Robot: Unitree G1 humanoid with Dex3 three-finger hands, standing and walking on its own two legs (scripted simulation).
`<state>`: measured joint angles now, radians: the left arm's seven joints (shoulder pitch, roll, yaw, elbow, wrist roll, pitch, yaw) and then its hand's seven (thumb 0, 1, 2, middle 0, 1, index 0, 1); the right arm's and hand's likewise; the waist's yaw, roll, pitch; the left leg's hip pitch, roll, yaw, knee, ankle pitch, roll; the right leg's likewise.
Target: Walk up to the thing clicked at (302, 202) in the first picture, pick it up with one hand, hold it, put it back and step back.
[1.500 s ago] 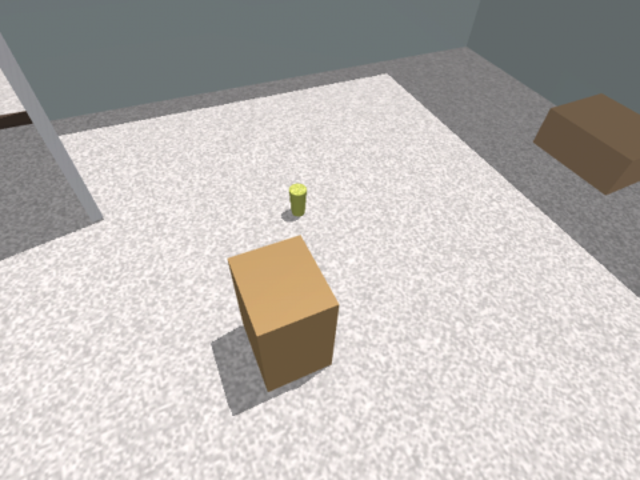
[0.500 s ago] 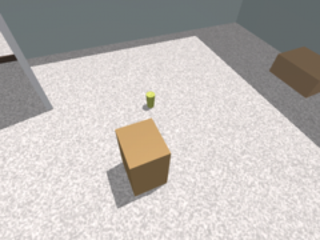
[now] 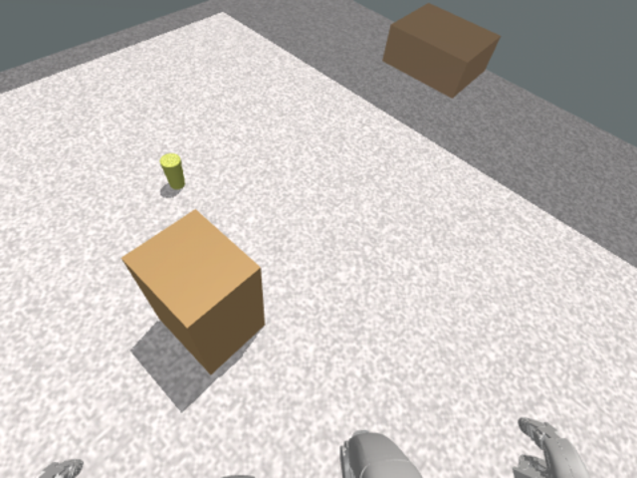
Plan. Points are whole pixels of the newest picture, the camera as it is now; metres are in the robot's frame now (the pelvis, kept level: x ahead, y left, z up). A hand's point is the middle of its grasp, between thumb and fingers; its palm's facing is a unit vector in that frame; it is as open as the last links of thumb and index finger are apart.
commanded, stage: walk up
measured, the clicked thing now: (174, 172) +1.18 +0.54 -0.71
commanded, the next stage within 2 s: none
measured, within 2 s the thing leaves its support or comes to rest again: neither
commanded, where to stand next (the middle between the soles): +0.09 -0.04 m, yaw -54 degrees
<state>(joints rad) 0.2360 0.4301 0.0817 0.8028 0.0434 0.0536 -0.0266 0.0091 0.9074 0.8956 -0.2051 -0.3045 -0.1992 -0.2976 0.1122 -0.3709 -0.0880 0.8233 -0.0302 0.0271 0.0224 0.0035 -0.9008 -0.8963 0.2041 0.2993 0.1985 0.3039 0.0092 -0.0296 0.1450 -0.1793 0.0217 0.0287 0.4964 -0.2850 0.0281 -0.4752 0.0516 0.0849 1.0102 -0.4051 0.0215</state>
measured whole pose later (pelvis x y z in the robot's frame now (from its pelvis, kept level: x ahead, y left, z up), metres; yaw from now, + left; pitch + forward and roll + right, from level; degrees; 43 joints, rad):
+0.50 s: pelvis +0.02 +0.00 -0.02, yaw -25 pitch -3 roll +0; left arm 0.24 0.38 0.04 0.67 0.03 0.02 -0.03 0.01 0.90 0.90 -0.21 -0.31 -0.20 -0.30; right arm 0.29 -0.41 -0.06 0.75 -0.01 0.02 0.02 0.01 -0.90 -0.90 0.20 0.30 0.20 0.30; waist -0.02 0.02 0.13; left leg -0.46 0.05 -0.02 0.88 -0.43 0.00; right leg -0.29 0.08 0.16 0.67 -0.33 0.00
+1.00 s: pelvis +0.02 +0.00 -0.03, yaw -43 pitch -2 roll -1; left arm 0.33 0.41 0.08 0.79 0.03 0.00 -0.03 0.01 0.91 0.90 -0.21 -0.30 -0.20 -0.30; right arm 0.29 -0.47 -0.06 0.76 -0.02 0.03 0.00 0.01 -0.90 -0.90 0.20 0.30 0.20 0.30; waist 0.00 0.04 0.11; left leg -0.47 0.12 0.02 0.98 -0.50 0.01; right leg -0.32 0.03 0.04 0.75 -0.40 -0.01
